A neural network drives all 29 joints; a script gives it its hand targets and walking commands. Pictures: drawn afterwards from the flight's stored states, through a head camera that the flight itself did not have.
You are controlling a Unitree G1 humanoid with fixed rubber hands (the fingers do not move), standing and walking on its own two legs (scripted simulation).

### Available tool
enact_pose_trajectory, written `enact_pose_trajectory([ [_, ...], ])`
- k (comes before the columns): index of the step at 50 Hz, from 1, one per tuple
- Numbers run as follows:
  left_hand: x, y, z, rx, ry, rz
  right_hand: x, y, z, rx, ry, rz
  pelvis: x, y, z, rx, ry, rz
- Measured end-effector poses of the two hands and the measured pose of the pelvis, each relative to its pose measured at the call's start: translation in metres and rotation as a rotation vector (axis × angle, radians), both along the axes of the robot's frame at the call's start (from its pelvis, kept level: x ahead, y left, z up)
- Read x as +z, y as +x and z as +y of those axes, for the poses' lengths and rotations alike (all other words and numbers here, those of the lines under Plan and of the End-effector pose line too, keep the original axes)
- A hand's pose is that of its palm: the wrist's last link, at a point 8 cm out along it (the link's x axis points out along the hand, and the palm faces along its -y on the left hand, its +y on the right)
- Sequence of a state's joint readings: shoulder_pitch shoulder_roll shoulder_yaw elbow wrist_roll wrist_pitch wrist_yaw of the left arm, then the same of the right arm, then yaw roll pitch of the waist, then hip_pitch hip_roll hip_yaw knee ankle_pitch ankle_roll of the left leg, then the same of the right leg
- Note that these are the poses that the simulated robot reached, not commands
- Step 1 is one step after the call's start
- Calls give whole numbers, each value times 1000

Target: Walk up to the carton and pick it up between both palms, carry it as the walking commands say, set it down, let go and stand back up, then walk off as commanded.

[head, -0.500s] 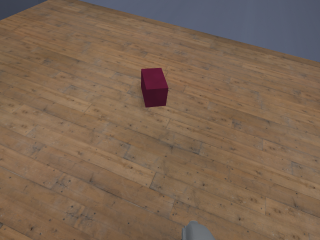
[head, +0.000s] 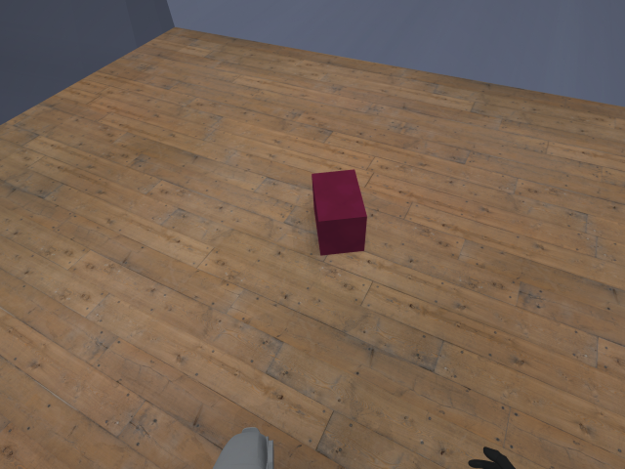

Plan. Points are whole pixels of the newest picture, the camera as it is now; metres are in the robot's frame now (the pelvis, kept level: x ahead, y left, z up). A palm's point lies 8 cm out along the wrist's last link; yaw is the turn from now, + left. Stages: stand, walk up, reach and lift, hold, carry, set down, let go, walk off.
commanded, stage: walk up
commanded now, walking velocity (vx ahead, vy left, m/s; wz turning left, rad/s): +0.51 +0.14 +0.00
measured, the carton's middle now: (337, 212) +1.20 +0.03 -0.68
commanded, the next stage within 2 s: none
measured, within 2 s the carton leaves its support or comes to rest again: neither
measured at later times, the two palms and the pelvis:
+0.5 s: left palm (144, 363) +0.30 +0.33 -0.15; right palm (468, 446) +0.20 -0.18 -0.11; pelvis +0.24 +0.08 +0.00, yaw +2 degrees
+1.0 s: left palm (235, 265) +0.51 +0.21 -0.14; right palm (491, 272) +0.52 -0.29 -0.15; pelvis +0.48 -0.03 -0.01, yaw +0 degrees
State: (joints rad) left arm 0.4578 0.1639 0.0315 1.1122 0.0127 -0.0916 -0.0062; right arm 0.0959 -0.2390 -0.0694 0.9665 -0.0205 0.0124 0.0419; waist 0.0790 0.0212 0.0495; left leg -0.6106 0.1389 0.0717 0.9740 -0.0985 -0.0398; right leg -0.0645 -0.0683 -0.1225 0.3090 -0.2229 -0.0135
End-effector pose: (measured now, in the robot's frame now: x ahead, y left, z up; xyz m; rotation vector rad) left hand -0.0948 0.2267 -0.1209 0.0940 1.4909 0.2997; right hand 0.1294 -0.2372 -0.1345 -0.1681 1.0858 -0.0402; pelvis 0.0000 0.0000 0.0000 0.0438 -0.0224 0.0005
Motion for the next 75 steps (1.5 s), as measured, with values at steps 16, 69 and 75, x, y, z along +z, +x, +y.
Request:
enact_pose_trajectory([
  [16,-49,170,58,-15,-118,64,-2,169,82,31,-88,-37,-24,168,73,8,-77,28],
  [69,-32,609,3,62,-80,123,-18,666,61,83,6,-32,-26,649,32,2,-50,25],
  [75,-50,715,37,-62,-101,3,-6,639,56,-30,-74,60,-19,674,44,-1,-77,12],
])
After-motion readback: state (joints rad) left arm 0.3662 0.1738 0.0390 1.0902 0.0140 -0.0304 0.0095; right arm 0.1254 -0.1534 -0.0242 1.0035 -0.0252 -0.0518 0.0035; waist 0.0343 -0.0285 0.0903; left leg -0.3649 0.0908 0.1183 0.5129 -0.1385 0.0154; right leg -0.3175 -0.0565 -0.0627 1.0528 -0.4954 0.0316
